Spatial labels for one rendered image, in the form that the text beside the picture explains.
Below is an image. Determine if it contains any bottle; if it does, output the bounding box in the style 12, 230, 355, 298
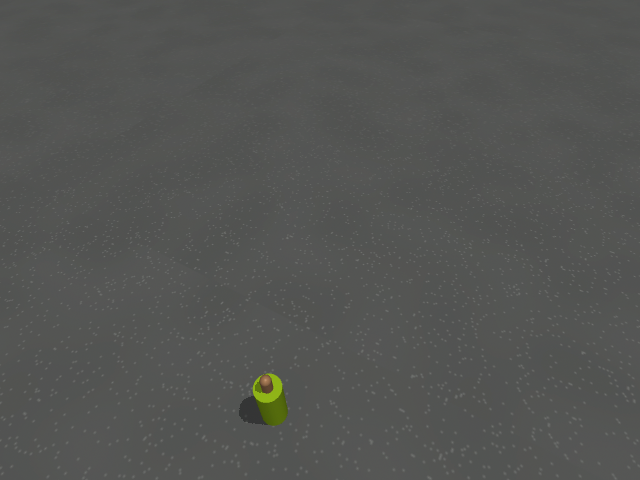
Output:
253, 373, 288, 426

